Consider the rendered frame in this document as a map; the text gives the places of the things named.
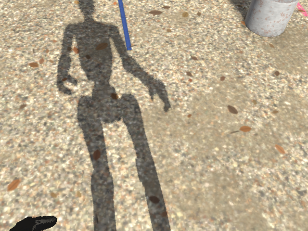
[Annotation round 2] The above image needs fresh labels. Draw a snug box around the robot left hand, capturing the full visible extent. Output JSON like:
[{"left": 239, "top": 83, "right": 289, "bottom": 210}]
[{"left": 10, "top": 216, "right": 57, "bottom": 231}]

